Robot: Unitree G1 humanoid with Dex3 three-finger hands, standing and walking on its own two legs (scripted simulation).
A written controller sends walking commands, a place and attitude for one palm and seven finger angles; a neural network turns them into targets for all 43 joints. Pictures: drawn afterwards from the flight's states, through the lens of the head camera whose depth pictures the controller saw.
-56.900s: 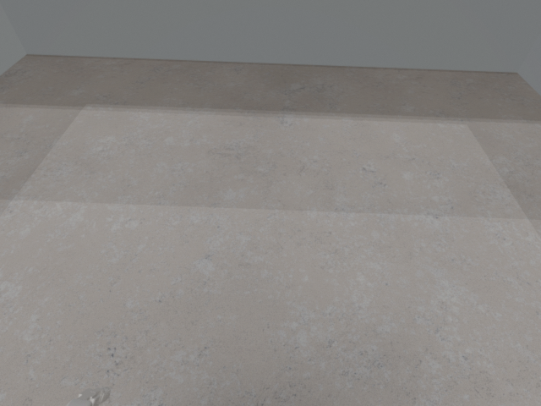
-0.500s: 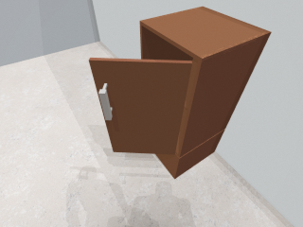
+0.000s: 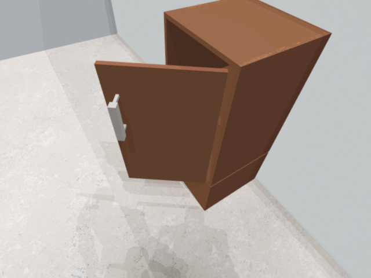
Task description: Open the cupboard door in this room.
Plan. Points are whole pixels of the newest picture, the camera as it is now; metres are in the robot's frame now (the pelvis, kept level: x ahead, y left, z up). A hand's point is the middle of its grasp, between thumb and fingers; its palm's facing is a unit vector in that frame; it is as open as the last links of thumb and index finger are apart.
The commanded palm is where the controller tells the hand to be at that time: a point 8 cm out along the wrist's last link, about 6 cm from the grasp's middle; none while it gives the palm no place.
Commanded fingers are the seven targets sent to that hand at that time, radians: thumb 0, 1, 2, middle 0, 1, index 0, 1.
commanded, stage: come to a stop and stand still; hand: left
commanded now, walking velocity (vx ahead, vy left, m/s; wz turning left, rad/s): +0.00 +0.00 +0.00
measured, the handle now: (119, 118) +0.56 +0.24 -0.03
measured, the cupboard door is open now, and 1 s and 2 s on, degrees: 54 54 54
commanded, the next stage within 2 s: look again from close up in 0.48 s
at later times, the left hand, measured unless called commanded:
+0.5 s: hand out of the picture +0.01 +0.14 -0.18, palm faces +0.01 -0.99 -0.17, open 7.4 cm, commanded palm none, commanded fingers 0.00 0.90 0.90 -0.20 -0.30 -0.20 -0.30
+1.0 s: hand out of the picture +0.02 +0.12 -0.18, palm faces +0.02 -0.98 -0.18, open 7.4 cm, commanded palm none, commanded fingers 0.00 0.90 0.90 -0.20 -0.30 -0.20 -0.30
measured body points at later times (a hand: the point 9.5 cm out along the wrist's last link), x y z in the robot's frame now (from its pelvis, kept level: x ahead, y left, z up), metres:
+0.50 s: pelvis +0.03 -0.02 +0.00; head +0.05 -0.01 +0.45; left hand +0.02 +0.19 -0.17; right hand +0.03 -0.24 -0.16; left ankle +0.01 +0.04 -0.74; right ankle -0.04 -0.11 -0.74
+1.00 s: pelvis +0.04 -0.04 +0.00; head +0.06 -0.04 +0.45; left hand +0.02 +0.17 -0.16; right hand +0.03 -0.26 -0.16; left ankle +0.01 +0.04 -0.74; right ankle -0.04 -0.11 -0.74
